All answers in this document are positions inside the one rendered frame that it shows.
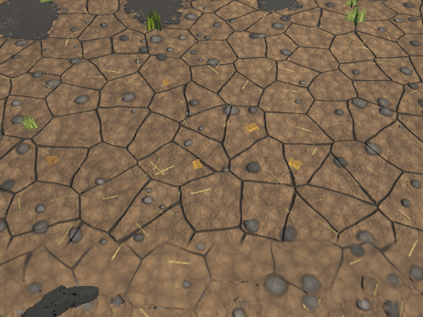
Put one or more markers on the robot left hand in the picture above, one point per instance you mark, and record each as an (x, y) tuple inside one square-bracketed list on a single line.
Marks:
[(59, 300)]

